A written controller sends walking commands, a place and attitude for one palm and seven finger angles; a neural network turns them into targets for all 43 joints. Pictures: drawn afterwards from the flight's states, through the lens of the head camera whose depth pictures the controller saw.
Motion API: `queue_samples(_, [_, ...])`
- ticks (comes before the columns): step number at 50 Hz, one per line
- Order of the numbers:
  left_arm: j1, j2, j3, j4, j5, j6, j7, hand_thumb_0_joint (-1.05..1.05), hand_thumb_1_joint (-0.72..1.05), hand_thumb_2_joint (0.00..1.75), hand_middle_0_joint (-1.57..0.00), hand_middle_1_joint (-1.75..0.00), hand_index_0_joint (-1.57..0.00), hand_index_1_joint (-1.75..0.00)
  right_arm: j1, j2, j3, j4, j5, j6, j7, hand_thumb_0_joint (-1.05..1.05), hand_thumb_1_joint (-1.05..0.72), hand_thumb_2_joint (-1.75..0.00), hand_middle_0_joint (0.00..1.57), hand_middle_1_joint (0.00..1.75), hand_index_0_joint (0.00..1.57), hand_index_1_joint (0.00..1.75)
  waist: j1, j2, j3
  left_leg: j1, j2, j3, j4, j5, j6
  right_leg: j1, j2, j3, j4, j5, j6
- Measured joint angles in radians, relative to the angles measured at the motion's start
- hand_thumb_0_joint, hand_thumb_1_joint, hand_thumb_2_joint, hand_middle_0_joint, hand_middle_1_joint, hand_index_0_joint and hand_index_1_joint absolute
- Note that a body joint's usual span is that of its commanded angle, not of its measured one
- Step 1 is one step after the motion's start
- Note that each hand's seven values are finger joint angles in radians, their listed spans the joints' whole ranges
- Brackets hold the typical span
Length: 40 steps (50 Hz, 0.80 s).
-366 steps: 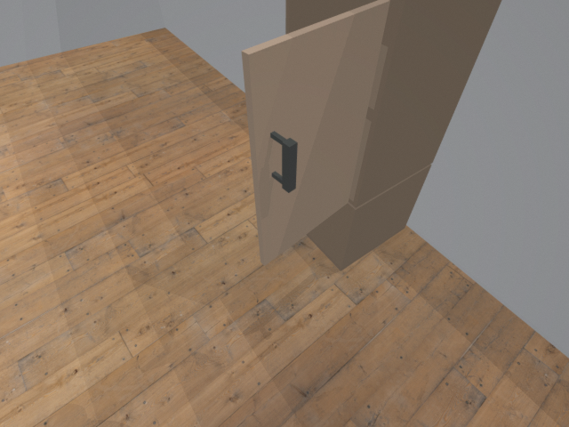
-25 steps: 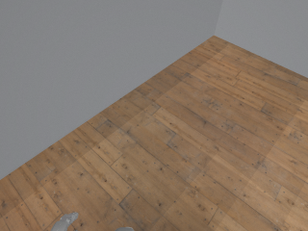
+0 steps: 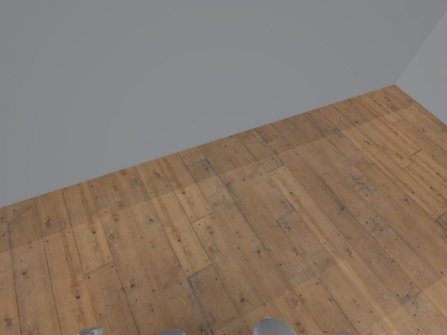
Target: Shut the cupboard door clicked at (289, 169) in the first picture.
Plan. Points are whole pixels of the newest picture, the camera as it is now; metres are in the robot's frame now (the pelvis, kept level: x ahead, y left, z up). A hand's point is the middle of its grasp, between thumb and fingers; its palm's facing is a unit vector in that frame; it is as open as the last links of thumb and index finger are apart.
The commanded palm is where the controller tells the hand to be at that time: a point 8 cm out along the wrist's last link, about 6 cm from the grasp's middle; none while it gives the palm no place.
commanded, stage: walk to a spot facing it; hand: left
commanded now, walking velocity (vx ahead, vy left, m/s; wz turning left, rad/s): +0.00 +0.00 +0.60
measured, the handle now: out of the picture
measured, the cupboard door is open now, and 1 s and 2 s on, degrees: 97 97 97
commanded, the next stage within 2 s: none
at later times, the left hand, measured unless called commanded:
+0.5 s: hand out of the picture +0.00 +0.18 -0.17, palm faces +0.35 -0.91 -0.22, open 7.4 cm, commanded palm none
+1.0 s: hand out of the picture -0.02 +0.16 -0.15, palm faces +0.58 -0.76 -0.27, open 7.4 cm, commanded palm none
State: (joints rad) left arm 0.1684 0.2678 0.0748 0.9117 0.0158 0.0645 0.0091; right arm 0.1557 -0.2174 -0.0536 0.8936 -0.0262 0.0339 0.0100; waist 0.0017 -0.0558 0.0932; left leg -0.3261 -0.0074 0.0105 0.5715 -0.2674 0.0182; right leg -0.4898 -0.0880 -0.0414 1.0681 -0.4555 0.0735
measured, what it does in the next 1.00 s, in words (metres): steps on the spot, turning left: right foot, then left foot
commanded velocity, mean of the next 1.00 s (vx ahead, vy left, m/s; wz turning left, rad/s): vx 0.01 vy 0.00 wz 0.60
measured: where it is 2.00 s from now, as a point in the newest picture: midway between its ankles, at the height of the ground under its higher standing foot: (168, 323)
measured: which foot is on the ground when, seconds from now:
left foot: down 0.00-0.18, up 0.20-0.50, down 0.52-0.84, up 0.86-1.00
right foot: up 0.00-0.16, down 0.18-0.50, up 0.52-0.82, down 0.84-1.00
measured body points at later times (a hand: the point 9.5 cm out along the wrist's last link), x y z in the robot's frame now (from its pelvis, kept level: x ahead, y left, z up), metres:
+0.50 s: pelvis +0.00 -0.03 +0.00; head +0.05 +0.00 +0.44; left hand -0.02 +0.23 -0.15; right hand +0.20 -0.24 -0.13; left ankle -0.02 +0.09 -0.73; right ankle +0.02 -0.15 -0.73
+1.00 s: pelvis +0.03 -0.05 +0.01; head +0.08 -0.03 +0.45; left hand -0.05 +0.20 -0.13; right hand +0.25 -0.21 -0.14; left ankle -0.06 +0.04 -0.66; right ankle +0.08 -0.15 -0.73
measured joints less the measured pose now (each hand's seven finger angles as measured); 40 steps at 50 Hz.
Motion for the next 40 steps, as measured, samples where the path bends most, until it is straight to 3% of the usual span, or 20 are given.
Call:
queue_samples(6, [-0.022, -0.007, -0.005, -0.030, -0.006, -0.013, 0.000, 0.01, 0.91, 0.90, -0.20, -0.29, -0.19, -0.30, 0.014, -0.005, -0.005, 0.011, -0.004, 0.016, 0.003, 0.01, -0.90, -0.90, 0.20, 0.30, 0.21, 0.30, -0.010, 0.048, -0.004, 0.002, -0.007, -0.073, -0.033, 0.032, -0.018, 0.090, 0.040, 0.020, -0.268, 0.029, -0.010])
queue_samples(9, [-0.017, -0.012, -0.010, -0.052, -0.004, -0.035, 0.001, 0.01, 0.91, 0.90, -0.20, -0.29, -0.19, -0.30, 0.024, -0.012, -0.014, 0.009, 0.004, 0.028, 0.007, 0.01, -0.90, -0.90, 0.20, 0.30, 0.21, 0.30, -0.012, 0.061, -0.016, -0.036, -0.025, -0.109, 0.020, 0.013, -0.038, 0.187, 0.051, 0.011, -0.488, 0.138, -0.032])
queue_samples(12, [-0.014, -0.040, -0.022, -0.056, 0.005, -0.050, 0.009, 0.00, 0.91, 0.90, -0.20, -0.29, -0.19, -0.30, 0.009, -0.034, -0.031, 0.021, 0.006, 0.044, 0.012, 0.01, -0.90, -0.90, 0.20, 0.30, 0.21, 0.30, -0.013, 0.089, 0.003, -0.126, -0.033, -0.091, 0.287, -0.179, -0.046, 0.198, 0.040, -0.031, -0.470, 0.146, -0.072])
queue_samples(14, [-0.001, -0.054, -0.029, -0.055, 0.004, -0.050, 0.013, 0.00, 0.91, 0.90, -0.20, -0.29, -0.20, -0.30, -0.001, -0.042, -0.036, 0.028, 0.005, 0.052, 0.019, 0.01, -0.90, -0.90, 0.20, 0.30, 0.20, 0.30, -0.015, 0.088, 0.009, -0.174, -0.024, -0.050, 0.465, -0.189, -0.058, 0.225, 0.024, -0.056, -0.494, 0.143, -0.078])
queue_samples(16, [0.012, -0.062, -0.034, -0.048, 0.006, -0.049, 0.015, 0.00, 0.91, 0.90, -0.20, -0.30, -0.20, -0.30, -0.009, -0.041, -0.037, 0.030, 0.006, 0.055, 0.024, 0.01, -0.91, -0.90, 0.20, 0.30, 0.20, 0.30, -0.019, 0.073, 0.012, -0.183, -0.007, -0.012, 0.513, -0.182, -0.072, 0.250, 0.005, -0.079, -0.525, 0.151, -0.077])
queue_samples(23, [0.042, -0.058, -0.037, -0.030, 0.010, -0.053, 0.006, 0.00, 0.90, 0.90, -0.20, -0.30, -0.20, -0.30, -0.043, -0.027, -0.020, 0.019, 0.014, 0.045, 0.033, 0.01, -0.91, -0.90, 0.20, 0.30, 0.20, 0.30, 0.000, 0.009, 0.026, -0.054, 0.020, 0.070, 0.192, -0.160, -0.076, 0.277, -0.060, -0.164, -0.513, 0.129, -0.056])
queue_samples(25, [0.058, -0.049, -0.031, -0.025, 0.006, -0.049, 0.001, 0.00, 0.90, 0.90, -0.20, -0.30, -0.20, -0.30, -0.048, -0.029, -0.014, 0.006, 0.013, 0.034, 0.035, 0.01, -0.91, -0.90, 0.20, 0.30, 0.20, 0.30, 0.004, 0.001, 0.020, 0.006, 0.018, 0.080, 0.053, -0.062, -0.062, 0.257, -0.079, -0.186, -0.451, 0.092, -0.042])
queue_samples(26, [0.068, -0.046, -0.027, -0.025, 0.002, -0.043, -0.002, 0.00, 0.90, 0.90, -0.20, -0.30, -0.20, -0.30, -0.046, -0.037, -0.014, -0.006, 0.010, 0.024, 0.036, 0.01, -0.91, -0.90, 0.20, 0.30, 0.20, 0.30, 0.002, 0.013, 0.008, 0.014, 0.025, 0.060, 0.011, 0.029, -0.030, 0.225, -0.079, -0.190, -0.386, 0.064, -0.030])
queue_samples(29, [0.046, -0.013, -0.012, -0.004, 0.001, -0.006, 0.003, 0.01, 0.90, 0.90, -0.20, -0.30, -0.20, -0.30, -0.054, -0.021, -0.009, -0.015, 0.003, 0.004, 0.022, 0.01, -0.91, -0.90, 0.20, 0.30, 0.20, 0.30, 0.008, -0.014, 0.017, -0.025, 0.003, 0.039, 0.081, -0.025, 0.009, 0.103, -0.056, -0.069, -0.118, -0.081, -0.011])
queue_samples(32, [0.020, 0.001, -0.001, 0.006, 0.002, 0.005, 0.002, 0.01, 0.91, 0.90, -0.20, -0.30, -0.20, -0.30, -0.040, -0.011, -0.003, -0.016, -0.001, 0.003, 0.007, 0.01, -0.91, -0.90, 0.20, 0.30, 0.20, 0.30, 0.009, -0.005, 0.011, -0.018, -0.004, 0.003, 0.039, -0.019, 0.000, 0.026, -0.021, -0.009, -0.001, -0.036, -0.005])
queue_samples(35, [0.002, 0.003, 0.002, -0.009, 0.000, 0.000, -0.002, 0.01, 0.91, 0.90, -0.20, -0.29, -0.19, -0.30, -0.028, -0.009, 0.001, -0.009, -0.003, 0.007, 0.003, 0.01, -0.90, -0.90, 0.20, 0.30, 0.20, 0.30, 0.009, 0.016, 0.011, -0.004, -0.007, -0.032, -0.012, 0.018, -0.006, 0.016, 0.001, 0.013, -0.052, -0.001, -0.004])
queue_samples(40, [-0.013, -0.008, -0.004, -0.041, -0.004, -0.018, -0.003, 0.01, 0.91, 0.90, -0.20, -0.29, -0.19, -0.30, -0.009, -0.011, -0.007, 0.001, -0.004, 0.022, 0.006, 0.01, -0.90, -0.90, 0.20, 0.30, 0.21, 0.30, -0.005, 0.057, 0.005, -0.016, -0.013, -0.097, -0.019, 0.031, -0.027, 0.105, 0.043, 0.016, -0.302, 0.047, -0.013])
